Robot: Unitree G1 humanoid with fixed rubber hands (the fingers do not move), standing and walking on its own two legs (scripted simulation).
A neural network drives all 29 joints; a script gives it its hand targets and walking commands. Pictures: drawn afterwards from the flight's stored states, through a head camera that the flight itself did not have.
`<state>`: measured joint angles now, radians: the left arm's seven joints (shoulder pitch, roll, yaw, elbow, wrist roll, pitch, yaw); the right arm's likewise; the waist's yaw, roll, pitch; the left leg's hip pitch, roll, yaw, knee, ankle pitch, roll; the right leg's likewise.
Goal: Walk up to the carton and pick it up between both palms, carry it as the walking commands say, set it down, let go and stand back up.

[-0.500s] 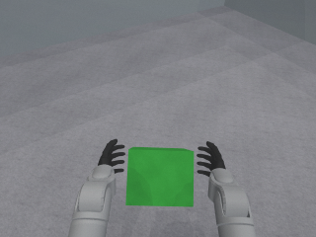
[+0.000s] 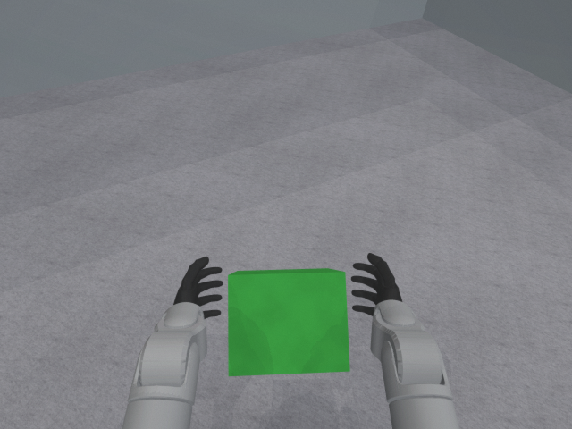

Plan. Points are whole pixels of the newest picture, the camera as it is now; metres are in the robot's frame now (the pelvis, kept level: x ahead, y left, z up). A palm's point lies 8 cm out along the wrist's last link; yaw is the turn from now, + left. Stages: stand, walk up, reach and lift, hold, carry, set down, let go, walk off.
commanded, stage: carry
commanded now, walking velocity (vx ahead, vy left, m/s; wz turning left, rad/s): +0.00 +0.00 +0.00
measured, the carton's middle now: (285, 314) +0.35 +0.00 -0.11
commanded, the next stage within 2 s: none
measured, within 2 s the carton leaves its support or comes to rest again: neither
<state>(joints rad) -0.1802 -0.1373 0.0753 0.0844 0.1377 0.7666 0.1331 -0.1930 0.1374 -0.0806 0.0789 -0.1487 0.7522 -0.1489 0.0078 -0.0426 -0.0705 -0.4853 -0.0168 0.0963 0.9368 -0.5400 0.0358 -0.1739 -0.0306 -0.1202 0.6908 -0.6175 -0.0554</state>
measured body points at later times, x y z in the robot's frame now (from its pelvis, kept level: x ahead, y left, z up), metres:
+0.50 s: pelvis +0.23 -0.07 +0.02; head +0.30 -0.09 +0.46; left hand +0.53 +0.09 +0.02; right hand +0.58 -0.18 +0.03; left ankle +0.16 +0.05 -0.65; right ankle +0.12 -0.11 -0.70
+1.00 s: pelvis +0.50 -0.13 +0.02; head +0.58 -0.14 +0.46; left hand +0.79 +0.04 +0.01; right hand +0.85 -0.22 +0.02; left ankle +0.35 -0.02 -0.64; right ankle +0.48 -0.22 -0.70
